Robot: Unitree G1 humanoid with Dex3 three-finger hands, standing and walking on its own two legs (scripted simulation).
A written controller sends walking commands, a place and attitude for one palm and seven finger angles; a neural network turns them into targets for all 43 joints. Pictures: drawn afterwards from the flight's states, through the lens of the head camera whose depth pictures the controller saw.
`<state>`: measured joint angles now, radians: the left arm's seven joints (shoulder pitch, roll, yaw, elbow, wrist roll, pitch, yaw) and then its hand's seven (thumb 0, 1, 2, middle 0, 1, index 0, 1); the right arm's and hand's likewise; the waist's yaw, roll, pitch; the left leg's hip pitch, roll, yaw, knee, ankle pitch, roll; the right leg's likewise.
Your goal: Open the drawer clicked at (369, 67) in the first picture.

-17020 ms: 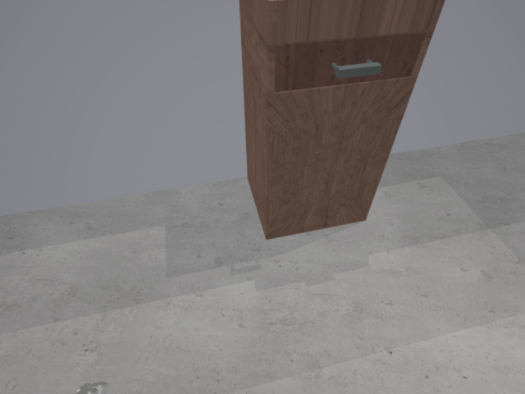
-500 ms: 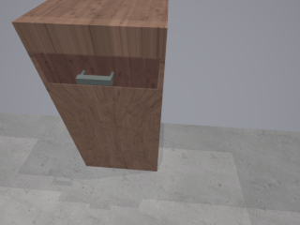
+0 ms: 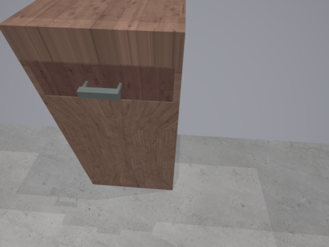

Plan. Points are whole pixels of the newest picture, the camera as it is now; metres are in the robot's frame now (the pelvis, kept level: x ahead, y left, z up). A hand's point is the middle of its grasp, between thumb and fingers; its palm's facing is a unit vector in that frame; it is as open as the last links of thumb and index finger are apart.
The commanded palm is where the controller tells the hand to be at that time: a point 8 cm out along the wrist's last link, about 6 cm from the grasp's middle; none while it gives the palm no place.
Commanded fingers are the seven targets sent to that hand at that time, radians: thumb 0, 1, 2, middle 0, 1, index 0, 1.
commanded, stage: shuffle to correct the standing spot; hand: left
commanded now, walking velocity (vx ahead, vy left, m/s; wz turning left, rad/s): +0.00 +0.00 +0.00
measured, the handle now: (101, 89) +0.56 +0.25 +0.06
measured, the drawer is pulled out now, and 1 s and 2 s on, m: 0.00 0.00 0.00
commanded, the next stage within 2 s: come to a stop and stand still in 0.18 s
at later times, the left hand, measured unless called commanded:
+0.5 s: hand out of the picture +0.03 +0.21 -0.18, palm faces +0.09 -0.98 -0.20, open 7.4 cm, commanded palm none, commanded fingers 0.00 0.90 0.90 -0.20 -0.30 -0.20 -0.30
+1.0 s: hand out of the picture +0.10 +0.18 -0.17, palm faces +0.08 -0.97 -0.23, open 7.2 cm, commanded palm none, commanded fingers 0.00 0.90 0.90 -0.20 -0.30 -0.20 -0.30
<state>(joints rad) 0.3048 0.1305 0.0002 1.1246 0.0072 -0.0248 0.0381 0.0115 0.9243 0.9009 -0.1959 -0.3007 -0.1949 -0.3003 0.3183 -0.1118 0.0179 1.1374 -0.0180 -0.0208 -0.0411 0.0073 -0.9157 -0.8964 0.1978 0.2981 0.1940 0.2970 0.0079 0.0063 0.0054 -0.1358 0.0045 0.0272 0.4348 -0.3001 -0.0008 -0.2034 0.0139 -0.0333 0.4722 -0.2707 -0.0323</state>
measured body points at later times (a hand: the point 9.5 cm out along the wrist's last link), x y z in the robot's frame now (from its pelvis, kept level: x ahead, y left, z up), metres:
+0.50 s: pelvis +0.05 +0.04 +0.00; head +0.06 +0.05 +0.45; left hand +0.03 +0.27 -0.17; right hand +0.06 -0.18 -0.16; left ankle +0.00 +0.12 -0.74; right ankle +0.00 -0.08 -0.70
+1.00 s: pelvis +0.06 -0.01 +0.00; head +0.08 -0.01 +0.45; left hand +0.09 +0.23 -0.15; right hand +0.06 -0.22 -0.17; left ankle +0.00 +0.12 -0.74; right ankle +0.07 -0.09 -0.74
